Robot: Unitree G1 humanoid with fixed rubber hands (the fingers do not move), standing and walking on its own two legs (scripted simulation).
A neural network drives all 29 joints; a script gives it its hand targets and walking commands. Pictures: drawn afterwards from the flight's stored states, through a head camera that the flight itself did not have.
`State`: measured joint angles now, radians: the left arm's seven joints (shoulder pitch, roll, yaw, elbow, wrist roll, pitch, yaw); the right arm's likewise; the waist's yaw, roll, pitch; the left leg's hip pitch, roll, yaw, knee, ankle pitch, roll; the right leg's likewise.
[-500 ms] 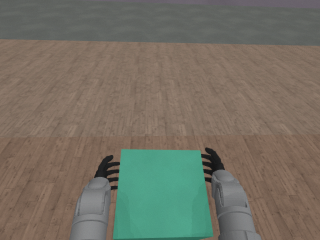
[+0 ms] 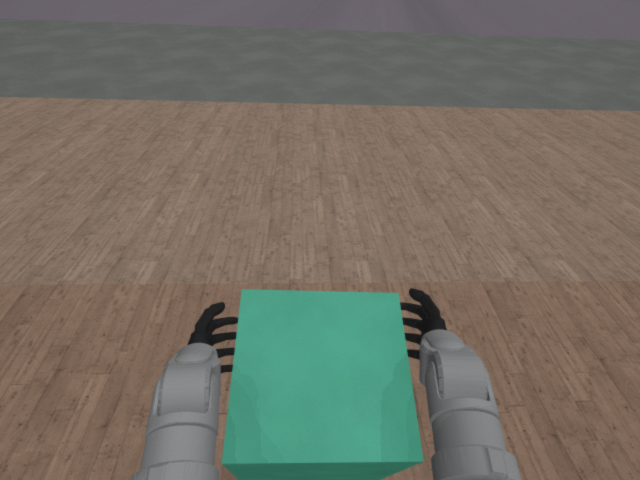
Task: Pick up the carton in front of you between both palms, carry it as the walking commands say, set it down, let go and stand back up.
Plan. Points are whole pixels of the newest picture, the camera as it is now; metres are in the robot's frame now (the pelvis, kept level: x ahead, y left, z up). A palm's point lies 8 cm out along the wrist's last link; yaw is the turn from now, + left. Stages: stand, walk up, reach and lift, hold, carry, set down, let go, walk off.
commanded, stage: hold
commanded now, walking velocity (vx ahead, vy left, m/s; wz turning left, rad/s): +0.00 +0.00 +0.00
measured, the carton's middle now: (315, 393) +0.29 +0.01 -0.05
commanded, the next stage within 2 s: carry in 0.78 s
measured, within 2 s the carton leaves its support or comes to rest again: neither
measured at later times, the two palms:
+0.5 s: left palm (201, 343) +0.30 +0.16 +0.05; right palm (432, 339) +0.30 -0.13 +0.06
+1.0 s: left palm (217, 322) +0.32 +0.14 +0.07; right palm (445, 323) +0.32 -0.15 +0.08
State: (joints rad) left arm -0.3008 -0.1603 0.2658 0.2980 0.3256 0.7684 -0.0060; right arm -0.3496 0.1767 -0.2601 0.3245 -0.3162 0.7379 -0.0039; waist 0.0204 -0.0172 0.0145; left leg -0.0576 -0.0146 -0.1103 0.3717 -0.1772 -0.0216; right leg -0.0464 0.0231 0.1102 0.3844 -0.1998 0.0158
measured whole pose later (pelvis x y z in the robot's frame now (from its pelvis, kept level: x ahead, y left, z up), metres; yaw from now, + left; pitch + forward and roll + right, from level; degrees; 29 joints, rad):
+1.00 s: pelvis +0.03 +0.00 -0.01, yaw -3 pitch +0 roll +1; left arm -0.21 -0.14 0.18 0.09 0.23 0.86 0.07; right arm -0.26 0.15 -0.12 0.09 -0.23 0.84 -0.06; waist 0.01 0.03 -0.16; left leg -0.21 0.00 -0.06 0.50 -0.35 -0.01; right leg -0.24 0.00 0.08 0.56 -0.41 0.00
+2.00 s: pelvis +0.55 +0.01 +0.00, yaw -7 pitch +5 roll -2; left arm -0.26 -0.15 0.10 -0.20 0.10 1.28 0.31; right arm -0.28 0.16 -0.10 -0.19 -0.15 1.12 -0.16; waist -0.03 0.06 0.01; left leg -0.29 0.01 0.22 0.38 -0.19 0.11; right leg -0.52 -0.06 -0.07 1.04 -0.37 0.00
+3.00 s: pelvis +1.21 +0.00 -0.01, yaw -2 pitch +6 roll -1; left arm -0.64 0.01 0.15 0.06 0.08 1.26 0.22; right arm -0.61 0.13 -0.17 -0.02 -0.04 1.11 -0.32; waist -0.07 0.02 -0.05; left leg -0.13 0.01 0.14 0.42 -0.38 0.04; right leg -0.61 -0.03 -0.11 0.74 -0.25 -0.03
